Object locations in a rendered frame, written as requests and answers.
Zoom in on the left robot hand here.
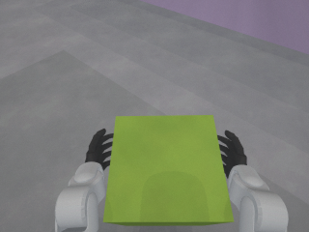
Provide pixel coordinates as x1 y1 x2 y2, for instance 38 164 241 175
85 129 114 171

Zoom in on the carton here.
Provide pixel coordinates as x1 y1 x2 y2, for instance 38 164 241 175
103 115 234 226

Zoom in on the right robot hand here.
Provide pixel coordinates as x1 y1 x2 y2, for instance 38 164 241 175
217 130 247 179

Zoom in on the robot right forearm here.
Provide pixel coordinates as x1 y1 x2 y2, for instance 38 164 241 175
227 164 289 232

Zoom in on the robot left forearm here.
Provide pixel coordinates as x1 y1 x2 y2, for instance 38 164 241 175
54 161 106 232

